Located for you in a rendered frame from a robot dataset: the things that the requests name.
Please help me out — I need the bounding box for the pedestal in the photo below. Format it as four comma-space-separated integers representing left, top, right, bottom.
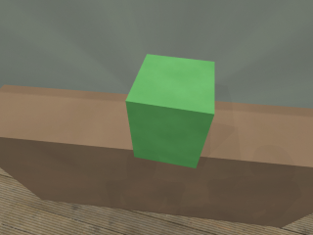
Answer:
0, 84, 313, 228

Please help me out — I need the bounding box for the carton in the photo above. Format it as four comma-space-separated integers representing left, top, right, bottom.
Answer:
125, 54, 215, 168

